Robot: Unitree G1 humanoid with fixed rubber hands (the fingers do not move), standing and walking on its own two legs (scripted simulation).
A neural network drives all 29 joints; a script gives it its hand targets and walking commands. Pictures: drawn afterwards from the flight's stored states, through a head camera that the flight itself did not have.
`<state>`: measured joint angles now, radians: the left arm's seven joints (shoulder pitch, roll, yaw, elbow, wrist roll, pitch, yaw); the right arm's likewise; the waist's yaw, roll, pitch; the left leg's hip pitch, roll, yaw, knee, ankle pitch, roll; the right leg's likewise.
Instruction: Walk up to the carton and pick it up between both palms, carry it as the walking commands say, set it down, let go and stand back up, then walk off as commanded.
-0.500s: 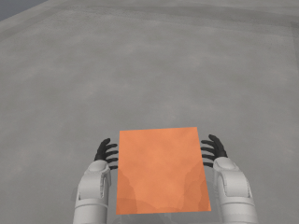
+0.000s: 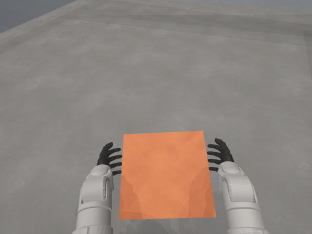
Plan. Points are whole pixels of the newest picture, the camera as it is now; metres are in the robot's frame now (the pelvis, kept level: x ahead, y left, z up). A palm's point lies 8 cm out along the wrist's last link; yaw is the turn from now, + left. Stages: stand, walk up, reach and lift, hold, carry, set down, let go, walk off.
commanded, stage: hold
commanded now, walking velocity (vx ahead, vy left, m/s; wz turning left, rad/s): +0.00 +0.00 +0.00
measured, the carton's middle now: (165, 175) +0.30 +0.02 -0.07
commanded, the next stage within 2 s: set down in 0.24 s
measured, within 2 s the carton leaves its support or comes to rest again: neither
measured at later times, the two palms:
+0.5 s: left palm (106, 164) +0.29 +0.18 +0.02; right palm (228, 174) +0.27 -0.14 +0.01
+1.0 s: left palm (114, 173) +0.31 +0.18 -0.07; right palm (219, 179) +0.30 -0.14 -0.08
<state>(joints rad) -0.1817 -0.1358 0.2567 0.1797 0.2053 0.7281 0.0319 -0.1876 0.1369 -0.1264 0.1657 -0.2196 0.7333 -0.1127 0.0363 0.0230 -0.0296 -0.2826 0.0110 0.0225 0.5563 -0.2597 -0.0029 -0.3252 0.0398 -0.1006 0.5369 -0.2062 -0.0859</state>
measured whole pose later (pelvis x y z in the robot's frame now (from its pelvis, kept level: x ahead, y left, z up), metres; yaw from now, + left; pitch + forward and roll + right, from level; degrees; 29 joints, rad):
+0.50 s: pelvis +0.01 +0.05 +0.01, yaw -3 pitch -8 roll +0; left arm -0.23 -0.15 0.24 0.44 0.26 0.61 0.02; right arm -0.25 0.06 -0.27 0.42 -0.25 0.64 0.05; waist -0.03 0.04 0.03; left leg -0.08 -0.04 0.07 0.49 -0.27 0.07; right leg -0.14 0.01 -0.03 0.48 -0.20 -0.02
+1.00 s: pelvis -0.01 +0.06 -0.03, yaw -2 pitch +10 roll +1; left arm -0.35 -0.18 0.33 0.56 0.20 0.31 0.12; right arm -0.42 0.04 -0.36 0.60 -0.27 0.31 0.06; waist -0.03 0.05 0.02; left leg -0.61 -0.05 0.10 0.76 -0.32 0.08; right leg -0.68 -0.02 -0.01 0.76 -0.25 -0.01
